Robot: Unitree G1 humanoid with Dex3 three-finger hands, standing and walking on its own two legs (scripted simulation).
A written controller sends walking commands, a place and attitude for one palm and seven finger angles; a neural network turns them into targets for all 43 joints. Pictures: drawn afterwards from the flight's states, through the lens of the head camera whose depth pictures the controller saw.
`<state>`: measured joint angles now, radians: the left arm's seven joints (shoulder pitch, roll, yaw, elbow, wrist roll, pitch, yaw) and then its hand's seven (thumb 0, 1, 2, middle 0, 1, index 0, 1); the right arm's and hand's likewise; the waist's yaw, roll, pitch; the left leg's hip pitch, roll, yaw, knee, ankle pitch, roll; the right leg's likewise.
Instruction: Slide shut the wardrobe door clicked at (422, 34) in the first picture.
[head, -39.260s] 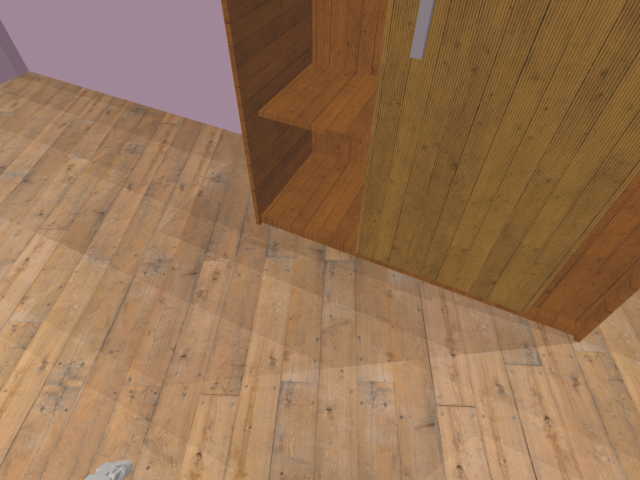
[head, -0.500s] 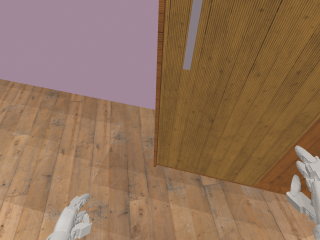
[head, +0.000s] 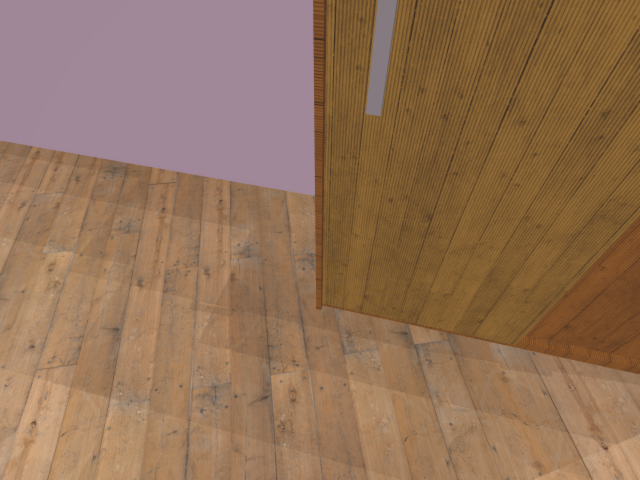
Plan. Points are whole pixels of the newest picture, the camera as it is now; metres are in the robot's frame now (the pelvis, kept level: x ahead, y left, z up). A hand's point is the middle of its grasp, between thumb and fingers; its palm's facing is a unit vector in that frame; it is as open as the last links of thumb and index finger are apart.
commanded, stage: let the arm hang, fingers relaxed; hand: right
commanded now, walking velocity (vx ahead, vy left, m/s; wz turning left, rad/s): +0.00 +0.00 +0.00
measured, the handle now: (387, 18) +0.70 -0.06 +0.23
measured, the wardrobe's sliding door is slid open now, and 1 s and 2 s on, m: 0.00 0.00 0.00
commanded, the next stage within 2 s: look to check the result in 0.52 s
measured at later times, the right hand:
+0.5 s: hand out of the picture +0.11 -0.22 -0.15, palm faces -0.04 +0.95 -0.31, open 7.4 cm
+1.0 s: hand out of the picture +0.10 -0.22 -0.15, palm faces -0.04 +0.94 -0.34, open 7.4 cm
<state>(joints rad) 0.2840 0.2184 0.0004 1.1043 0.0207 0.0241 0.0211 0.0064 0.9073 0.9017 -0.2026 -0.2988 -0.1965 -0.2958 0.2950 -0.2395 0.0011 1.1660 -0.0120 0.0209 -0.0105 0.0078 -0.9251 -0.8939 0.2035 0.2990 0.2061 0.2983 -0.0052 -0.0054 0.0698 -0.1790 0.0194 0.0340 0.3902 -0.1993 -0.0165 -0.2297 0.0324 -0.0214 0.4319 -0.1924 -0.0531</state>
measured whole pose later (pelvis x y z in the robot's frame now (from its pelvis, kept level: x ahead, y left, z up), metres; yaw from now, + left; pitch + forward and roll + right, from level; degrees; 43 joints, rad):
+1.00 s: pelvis +0.03 +0.03 +0.01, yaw +0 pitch -1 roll +0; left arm 0.09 0.34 0.00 1.12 0.02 0.00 0.01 0.00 0.91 0.90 -0.20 -0.30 -0.20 -0.30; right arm 0.10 -0.33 0.00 1.15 -0.01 -0.01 0.00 0.01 -0.90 -0.89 0.20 0.30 0.21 0.30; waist 0.00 -0.02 0.05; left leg -0.09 0.00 0.04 0.29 -0.20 0.01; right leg -0.12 0.01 -0.02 0.30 -0.17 -0.02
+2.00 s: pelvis +0.03 +0.04 +0.01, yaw +1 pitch -2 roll +0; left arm 0.11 0.34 0.00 1.13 0.02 0.00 0.01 0.00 0.91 0.90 -0.20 -0.30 -0.20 -0.30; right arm 0.10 -0.32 0.00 1.15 -0.01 -0.02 0.00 0.01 -0.90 -0.89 0.20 0.30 0.21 0.30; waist 0.01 -0.01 0.05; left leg -0.06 -0.03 0.03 0.27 -0.18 0.03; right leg -0.09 -0.01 -0.02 0.29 -0.17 0.00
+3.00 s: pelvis +0.03 +0.03 +0.01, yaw +1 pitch -1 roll +0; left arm 0.09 0.34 0.00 1.13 0.02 -0.01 0.01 0.00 0.91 0.90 -0.20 -0.30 -0.20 -0.30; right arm 0.09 -0.33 0.00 1.14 -0.01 -0.02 0.00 0.01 -0.90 -0.89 0.20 0.30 0.21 0.30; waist 0.01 0.00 0.05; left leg -0.06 0.00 0.03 0.27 -0.19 0.01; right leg -0.09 0.01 -0.02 0.27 -0.16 -0.01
